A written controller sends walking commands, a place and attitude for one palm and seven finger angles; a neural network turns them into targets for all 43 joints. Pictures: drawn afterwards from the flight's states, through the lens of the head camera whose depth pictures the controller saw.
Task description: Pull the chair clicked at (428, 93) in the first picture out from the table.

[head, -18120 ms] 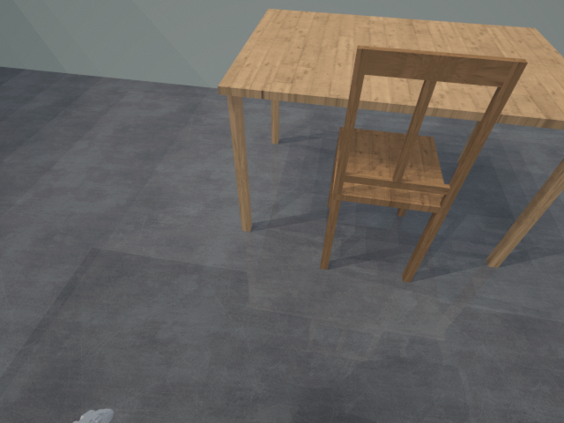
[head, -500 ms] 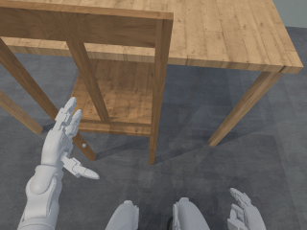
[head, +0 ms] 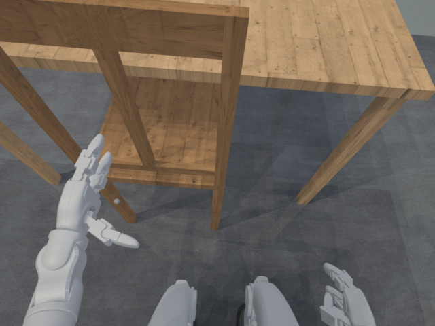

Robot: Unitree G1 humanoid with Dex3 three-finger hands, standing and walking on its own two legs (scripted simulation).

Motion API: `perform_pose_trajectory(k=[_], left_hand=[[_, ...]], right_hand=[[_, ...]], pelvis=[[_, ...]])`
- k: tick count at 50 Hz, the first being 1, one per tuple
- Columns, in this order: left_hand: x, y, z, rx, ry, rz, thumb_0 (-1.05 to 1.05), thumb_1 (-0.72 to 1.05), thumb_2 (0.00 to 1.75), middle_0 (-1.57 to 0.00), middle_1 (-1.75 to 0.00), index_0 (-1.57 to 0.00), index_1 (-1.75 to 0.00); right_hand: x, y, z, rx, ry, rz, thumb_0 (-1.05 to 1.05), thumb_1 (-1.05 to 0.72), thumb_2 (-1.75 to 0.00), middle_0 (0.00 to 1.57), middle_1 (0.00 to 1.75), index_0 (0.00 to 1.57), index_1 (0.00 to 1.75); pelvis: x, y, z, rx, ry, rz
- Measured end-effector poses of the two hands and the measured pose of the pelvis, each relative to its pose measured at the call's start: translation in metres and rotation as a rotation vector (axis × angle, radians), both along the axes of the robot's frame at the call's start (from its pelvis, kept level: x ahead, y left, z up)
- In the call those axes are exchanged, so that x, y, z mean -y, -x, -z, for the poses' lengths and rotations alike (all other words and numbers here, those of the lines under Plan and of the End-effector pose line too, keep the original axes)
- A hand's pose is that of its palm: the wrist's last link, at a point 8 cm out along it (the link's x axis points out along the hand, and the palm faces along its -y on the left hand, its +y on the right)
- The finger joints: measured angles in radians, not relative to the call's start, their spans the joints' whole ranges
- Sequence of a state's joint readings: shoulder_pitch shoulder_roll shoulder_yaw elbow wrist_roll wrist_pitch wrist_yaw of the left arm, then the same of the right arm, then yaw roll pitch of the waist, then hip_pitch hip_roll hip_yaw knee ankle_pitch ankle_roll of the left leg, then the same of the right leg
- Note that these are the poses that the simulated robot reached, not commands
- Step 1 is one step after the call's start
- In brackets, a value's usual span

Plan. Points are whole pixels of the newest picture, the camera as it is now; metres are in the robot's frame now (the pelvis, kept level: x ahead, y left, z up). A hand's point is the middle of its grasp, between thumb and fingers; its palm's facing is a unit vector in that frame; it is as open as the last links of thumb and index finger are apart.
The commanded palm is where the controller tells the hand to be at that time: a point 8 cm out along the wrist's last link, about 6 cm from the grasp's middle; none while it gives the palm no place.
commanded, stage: aim the fingers beside a spindle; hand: left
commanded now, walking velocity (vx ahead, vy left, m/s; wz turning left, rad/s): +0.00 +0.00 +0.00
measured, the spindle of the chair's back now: (133, 120) +0.47 +0.19 +0.04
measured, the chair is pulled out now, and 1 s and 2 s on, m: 0.00 0.00 0.00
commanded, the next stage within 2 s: none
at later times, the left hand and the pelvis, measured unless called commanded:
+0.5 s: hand (119, 204) +0.31 +0.18 +0.03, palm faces -0.07 -1.00 -0.04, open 17.0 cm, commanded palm +0.30 +0.23 +0.03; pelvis +0.00 +0.00 +0.00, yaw +0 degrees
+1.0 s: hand (129, 205) +0.32 +0.17 +0.02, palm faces -0.09 -1.00 -0.03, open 17.0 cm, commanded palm +0.30 +0.23 +0.03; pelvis +0.00 +0.00 +0.00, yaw +0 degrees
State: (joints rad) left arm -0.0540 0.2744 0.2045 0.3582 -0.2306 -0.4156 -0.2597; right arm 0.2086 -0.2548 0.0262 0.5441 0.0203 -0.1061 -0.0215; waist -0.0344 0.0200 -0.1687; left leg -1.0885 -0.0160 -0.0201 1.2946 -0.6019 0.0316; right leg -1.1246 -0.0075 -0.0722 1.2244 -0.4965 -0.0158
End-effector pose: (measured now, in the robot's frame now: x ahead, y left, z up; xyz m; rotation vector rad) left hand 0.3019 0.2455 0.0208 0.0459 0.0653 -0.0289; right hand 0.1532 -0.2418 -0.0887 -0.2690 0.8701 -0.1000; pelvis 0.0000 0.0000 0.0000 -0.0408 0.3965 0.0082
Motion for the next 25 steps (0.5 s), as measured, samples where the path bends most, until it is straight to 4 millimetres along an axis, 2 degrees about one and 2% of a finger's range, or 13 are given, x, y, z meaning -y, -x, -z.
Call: perform_pose_trajectory(k=[9, 15, 18, 22, 25], left_hand=[[0.018, -0.006, -0.007, 0.032, 0.013, 0.062, -0.02, -0.50, 0.30, -0.06, -0.08, -0.06, -0.08], [0.008, -0.007, 0.002, -0.005, -0.001, 0.008, -0.02, -0.50, 0.30, -0.06, -0.08, -0.06, -0.08], [0.002, -0.002, -0.003, 0.004, -0.009, -0.001, -0.02, -0.50, 0.30, -0.06, -0.08, -0.06, -0.08], [0.005, 0.007, -0.015, 0.037, -0.008, 0.023, -0.02, -0.50, 0.30, -0.06, -0.08, -0.05, -0.08], [0.010, 0.009, -0.014, 0.036, 0.003, 0.040, -0.02, -0.50, 0.30, -0.06, -0.08, -0.05, -0.08]], right_hand=[[0.001, 0.001, -0.002, 0.005, 0.009, 0.008, 0.01, -0.90, -0.90, 0.21, 0.30, 0.20, 0.30], [0.001, 0.004, -0.001, -0.004, -0.001, 0.014, 0.01, -0.90, -0.90, 0.21, 0.30, 0.20, 0.30], [0.001, 0.005, -0.001, -0.009, -0.005, 0.018, 0.01, -0.90, -0.90, 0.21, 0.30, 0.20, 0.30], [-0.001, 0.004, -0.002, -0.009, -0.010, 0.012, 0.01, -0.90, -0.90, 0.21, 0.30, 0.20, 0.30], [-0.002, 0.002, -0.002, -0.003, -0.009, 0.003, 0.01, -0.90, -0.90, 0.21, 0.30, 0.20, 0.30]], pelvis=[[-0.002, 0.000, -0.001, 0.001, 0.001, 0.000], [-0.001, -0.001, 0.000, -0.003, -0.004, 0.009], [-0.001, -0.001, -0.001, 0.000, -0.003, 0.009], [-0.002, -0.003, -0.004, 0.007, 0.001, 0.002], [-0.002, -0.003, -0.004, 0.007, 0.001, -0.002]])
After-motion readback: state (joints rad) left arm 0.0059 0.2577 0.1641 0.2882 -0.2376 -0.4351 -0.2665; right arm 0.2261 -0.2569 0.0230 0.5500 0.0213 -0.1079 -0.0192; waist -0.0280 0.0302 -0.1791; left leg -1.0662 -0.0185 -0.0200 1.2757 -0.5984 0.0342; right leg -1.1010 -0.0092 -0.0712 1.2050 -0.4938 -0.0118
